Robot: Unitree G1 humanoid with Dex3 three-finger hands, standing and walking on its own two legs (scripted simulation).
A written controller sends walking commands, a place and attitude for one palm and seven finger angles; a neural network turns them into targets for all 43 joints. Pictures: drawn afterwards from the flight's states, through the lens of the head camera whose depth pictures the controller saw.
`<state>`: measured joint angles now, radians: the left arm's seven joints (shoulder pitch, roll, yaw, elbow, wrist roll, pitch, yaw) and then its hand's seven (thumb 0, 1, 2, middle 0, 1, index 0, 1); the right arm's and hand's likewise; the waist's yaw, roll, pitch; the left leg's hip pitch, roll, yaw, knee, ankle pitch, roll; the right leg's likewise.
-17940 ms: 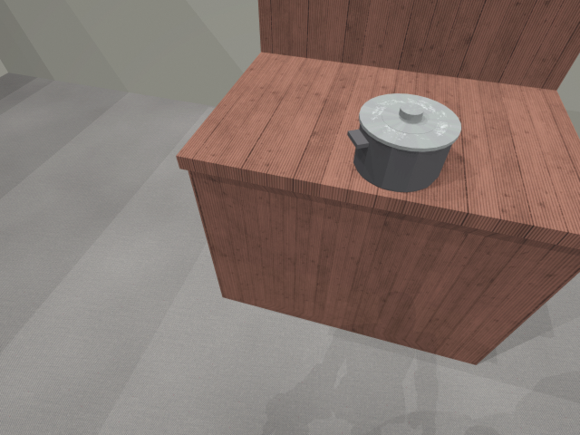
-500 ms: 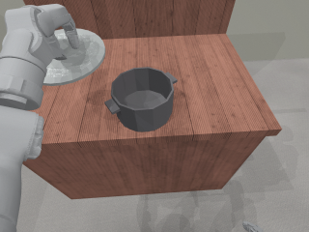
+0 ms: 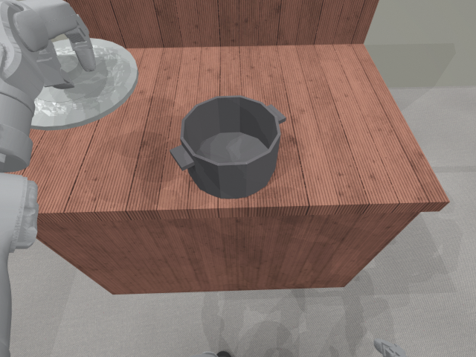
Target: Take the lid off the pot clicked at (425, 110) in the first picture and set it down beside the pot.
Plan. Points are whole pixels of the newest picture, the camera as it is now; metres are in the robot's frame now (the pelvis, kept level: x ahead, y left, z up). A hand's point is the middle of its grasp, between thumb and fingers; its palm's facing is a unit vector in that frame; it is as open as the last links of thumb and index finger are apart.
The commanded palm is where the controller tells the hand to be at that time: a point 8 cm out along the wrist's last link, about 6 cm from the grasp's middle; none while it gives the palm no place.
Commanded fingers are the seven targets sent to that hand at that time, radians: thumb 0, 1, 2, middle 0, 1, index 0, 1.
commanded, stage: lower the lid onto the table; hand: left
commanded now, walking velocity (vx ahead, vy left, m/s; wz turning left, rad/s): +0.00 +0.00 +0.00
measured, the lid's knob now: (64, 68) +0.49 +0.28 +0.22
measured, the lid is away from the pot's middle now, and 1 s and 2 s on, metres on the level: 0.25 0.24 0.23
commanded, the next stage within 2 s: none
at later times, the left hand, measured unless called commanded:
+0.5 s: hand (83, 74) +0.48 +0.25 +0.21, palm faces -0.34 -0.12 -0.93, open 7.0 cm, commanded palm +0.49 +0.25 +0.29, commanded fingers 0.00 0.63 1.01 -0.78 -1.07 -0.91 -1.12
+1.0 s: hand (84, 97) +0.47 +0.26 +0.18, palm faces -0.38 -0.10 -0.92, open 6.9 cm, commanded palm +0.49 +0.25 +0.26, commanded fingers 0.00 0.63 1.01 -0.78 -1.07 -0.91 -1.12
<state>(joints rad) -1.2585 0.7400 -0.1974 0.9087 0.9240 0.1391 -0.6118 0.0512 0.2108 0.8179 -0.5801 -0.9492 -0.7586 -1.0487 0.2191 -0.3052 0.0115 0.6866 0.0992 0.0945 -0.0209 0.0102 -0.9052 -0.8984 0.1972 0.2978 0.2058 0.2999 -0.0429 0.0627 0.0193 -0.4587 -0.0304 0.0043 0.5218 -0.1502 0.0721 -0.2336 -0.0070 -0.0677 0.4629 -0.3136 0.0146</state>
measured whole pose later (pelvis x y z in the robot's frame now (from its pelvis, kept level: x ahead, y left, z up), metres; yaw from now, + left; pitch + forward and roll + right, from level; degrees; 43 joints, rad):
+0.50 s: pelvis +0.00 +0.01 +0.00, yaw -1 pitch +6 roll -3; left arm -1.30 0.67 -0.20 1.00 0.94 0.17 -0.59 0.05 0.21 0.82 -0.58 -0.95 -0.76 -1.05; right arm 0.25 -0.30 0.01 0.71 0.08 0.05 -0.02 0.01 -0.90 -0.90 0.20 0.30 0.21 0.30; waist -0.07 0.05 0.01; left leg -0.49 -0.04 0.02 0.53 -0.15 0.09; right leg -0.27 -0.02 -0.05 0.48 -0.32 0.02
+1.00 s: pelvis +0.00 +0.01 +0.00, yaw -1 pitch +6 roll -3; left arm -1.18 0.69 -0.19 0.96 0.92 0.12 -0.56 0.05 0.22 0.82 -0.57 -0.95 -0.76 -1.05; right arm 0.25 -0.30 0.00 0.69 0.09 0.07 -0.02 0.01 -0.90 -0.90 0.20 0.30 0.21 0.30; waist -0.06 0.05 0.01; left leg -0.50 -0.03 0.01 0.55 -0.16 0.08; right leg -0.27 -0.01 -0.06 0.48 -0.32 0.02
